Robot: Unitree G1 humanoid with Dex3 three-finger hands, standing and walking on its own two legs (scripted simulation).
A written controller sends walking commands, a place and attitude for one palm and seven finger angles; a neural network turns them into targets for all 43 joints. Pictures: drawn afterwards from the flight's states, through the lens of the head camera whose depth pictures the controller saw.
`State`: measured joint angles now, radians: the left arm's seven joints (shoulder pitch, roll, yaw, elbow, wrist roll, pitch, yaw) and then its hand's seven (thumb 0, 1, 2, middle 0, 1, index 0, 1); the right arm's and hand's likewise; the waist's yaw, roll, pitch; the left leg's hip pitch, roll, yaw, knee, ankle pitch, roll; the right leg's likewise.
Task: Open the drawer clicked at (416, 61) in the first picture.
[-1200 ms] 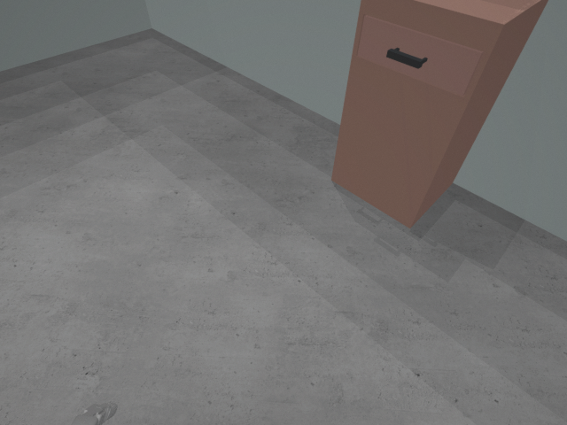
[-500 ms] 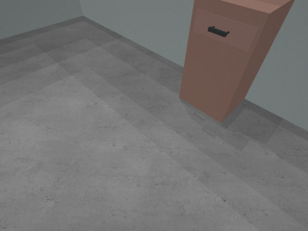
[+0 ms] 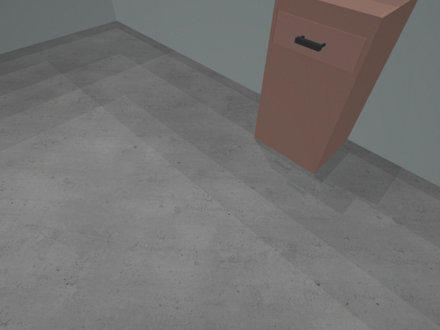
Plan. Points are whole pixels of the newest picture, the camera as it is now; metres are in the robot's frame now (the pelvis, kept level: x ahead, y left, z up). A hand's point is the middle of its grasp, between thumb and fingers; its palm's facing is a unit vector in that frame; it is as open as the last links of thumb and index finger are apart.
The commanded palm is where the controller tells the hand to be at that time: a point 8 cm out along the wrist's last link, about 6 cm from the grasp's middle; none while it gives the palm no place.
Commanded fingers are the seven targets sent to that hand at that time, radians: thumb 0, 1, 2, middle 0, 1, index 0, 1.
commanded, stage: look at it before walking up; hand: left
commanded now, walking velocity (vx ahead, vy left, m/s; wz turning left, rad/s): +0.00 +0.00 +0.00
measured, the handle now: (310, 42) +1.28 -0.33 -0.03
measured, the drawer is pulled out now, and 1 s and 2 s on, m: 0.00 0.00 0.00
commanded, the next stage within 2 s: walk to a spot facing it in 0.24 s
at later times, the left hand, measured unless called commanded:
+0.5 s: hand out of the picture +0.07 +0.24 -0.17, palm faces -0.01 -0.96 -0.29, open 7.4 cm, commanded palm none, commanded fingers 0.00 0.90 0.90 -0.20 -0.30 -0.20 -0.30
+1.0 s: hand (141, 275) +0.27 +0.21 -0.19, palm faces +0.01 -0.99 -0.14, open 7.4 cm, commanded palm none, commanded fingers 0.00 0.90 0.90 -0.20 -0.30 -0.20 -0.30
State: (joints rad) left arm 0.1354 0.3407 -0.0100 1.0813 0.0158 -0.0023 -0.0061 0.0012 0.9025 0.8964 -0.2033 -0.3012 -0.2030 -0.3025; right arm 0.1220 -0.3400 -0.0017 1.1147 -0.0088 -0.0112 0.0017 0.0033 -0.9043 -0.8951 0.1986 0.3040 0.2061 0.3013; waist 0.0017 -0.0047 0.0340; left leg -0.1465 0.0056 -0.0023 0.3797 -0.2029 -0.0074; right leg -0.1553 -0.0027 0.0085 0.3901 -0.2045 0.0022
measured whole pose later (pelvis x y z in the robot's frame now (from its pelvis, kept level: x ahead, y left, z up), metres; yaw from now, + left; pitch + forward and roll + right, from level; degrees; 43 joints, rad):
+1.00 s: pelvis +0.19 +0.03 -0.01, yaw +3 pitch +0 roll -1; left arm 0.13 0.18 0.04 1.02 0.02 -0.01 -0.03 0.00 0.91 0.90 -0.20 -0.30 -0.20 -0.30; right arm 0.54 -0.09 -0.01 1.20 -0.02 -0.08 -0.03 0.00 -0.90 -0.90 0.20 0.30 0.21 0.30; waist -0.05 -0.01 0.09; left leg 0.15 -0.01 0.04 0.25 -0.40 0.03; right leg -0.57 -0.08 -0.12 0.73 -0.19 0.00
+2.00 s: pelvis +0.55 +0.10 -0.01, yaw -2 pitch -2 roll +1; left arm 0.20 0.17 0.09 0.99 0.03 0.05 -0.01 0.00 0.91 0.90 -0.20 -0.30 -0.20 -0.30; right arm 0.24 -0.16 -0.06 1.05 -0.03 -0.01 -0.03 0.00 -0.91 -0.90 0.20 0.30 0.20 0.30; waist 0.00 0.02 0.09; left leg -0.12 0.12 0.38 0.54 -0.36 0.01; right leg -0.41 -0.09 -0.12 0.77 -0.32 0.04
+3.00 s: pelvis +0.56 +0.09 -0.02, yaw -35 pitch +0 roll +0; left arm 0.12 0.20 0.05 0.92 0.02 0.03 -0.01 0.00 0.91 0.90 -0.20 -0.30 -0.20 -0.30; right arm 0.27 -0.24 -0.07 0.98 -0.01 0.05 -0.02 0.00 -0.91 -0.90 0.20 0.30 0.20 0.30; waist -0.04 0.07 0.10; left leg -0.32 0.17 0.18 0.83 -0.49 -0.06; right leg -0.28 -0.01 -0.09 0.62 -0.33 -0.03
